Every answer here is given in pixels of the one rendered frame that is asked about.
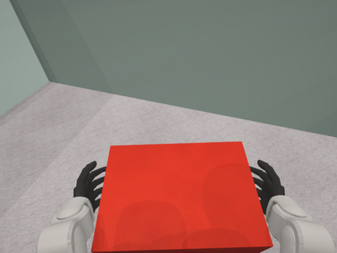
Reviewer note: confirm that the right robot hand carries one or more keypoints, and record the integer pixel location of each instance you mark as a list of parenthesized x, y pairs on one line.
[(270, 185)]

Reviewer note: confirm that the carton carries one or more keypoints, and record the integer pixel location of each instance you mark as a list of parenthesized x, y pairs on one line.
[(180, 198)]

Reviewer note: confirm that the left robot hand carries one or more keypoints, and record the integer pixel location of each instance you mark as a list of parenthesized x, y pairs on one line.
[(85, 185)]

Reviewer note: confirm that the right robot forearm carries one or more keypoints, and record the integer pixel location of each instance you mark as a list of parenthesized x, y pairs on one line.
[(295, 229)]

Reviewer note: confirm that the left robot forearm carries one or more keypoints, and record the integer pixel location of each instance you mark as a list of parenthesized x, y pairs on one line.
[(69, 229)]

